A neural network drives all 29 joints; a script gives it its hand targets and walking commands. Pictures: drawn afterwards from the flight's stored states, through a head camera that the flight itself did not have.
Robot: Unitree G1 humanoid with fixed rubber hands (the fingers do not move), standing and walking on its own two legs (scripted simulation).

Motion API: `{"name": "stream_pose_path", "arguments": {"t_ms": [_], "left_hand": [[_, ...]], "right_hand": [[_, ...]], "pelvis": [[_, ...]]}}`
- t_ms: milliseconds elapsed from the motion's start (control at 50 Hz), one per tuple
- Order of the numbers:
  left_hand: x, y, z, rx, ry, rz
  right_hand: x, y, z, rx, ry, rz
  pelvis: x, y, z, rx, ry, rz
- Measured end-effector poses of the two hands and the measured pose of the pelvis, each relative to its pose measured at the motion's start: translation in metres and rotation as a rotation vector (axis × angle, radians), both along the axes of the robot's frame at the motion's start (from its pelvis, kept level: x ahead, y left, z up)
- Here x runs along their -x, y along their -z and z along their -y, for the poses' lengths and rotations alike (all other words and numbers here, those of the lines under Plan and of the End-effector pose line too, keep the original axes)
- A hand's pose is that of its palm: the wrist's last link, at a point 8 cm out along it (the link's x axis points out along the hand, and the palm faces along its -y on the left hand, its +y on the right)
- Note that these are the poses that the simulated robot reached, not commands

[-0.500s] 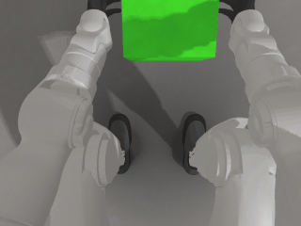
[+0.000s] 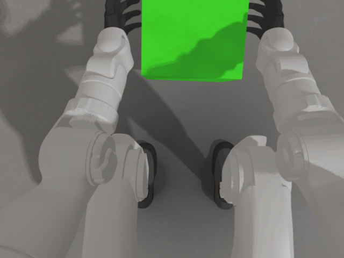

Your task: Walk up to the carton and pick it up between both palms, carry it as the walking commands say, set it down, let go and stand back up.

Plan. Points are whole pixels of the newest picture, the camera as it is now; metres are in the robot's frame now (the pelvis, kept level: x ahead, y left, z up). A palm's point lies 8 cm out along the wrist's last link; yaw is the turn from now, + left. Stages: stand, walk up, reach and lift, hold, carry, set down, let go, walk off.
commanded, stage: reach and lift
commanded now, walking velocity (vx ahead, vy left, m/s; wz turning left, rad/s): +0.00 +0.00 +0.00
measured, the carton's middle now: (189, 44) +0.52 -0.02 -0.22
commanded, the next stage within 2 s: none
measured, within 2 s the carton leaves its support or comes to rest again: neither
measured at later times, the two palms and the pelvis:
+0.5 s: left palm (106, 23) +0.52 +0.12 -0.07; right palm (282, 20) +0.52 -0.17 -0.09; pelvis +0.01 +0.00 +0.03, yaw -1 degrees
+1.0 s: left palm (82, 14) +0.50 +0.12 +0.01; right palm (309, 9) +0.50 -0.16 -0.01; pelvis +0.01 +0.00 +0.08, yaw -1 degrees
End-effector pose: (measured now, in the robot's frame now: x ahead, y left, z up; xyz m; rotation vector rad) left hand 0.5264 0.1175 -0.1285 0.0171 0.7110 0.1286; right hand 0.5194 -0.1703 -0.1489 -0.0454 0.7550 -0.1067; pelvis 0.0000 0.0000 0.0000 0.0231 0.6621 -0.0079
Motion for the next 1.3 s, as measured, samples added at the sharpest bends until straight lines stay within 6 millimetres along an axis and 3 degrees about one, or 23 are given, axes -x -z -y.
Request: {"name": "stream_pose_path", "arguments": {"t_ms": [380,1300], "left_hand": [[0.008,-0.039,0.002,0.022,-0.061,0.062],[0.037,-0.186,-0.001,0.020,-0.098,0.081]], "right_hand": [[0.001,-0.041,-0.001,-0.002,0.005,0.030],[0.029,-0.188,-0.009,-0.006,0.045,0.057]], "pelvis": [[-0.010,-0.021,0.002,-0.007,0.017,-0.061],[-0.018,-0.117,-0.001,-0.006,0.029,-0.110]]}}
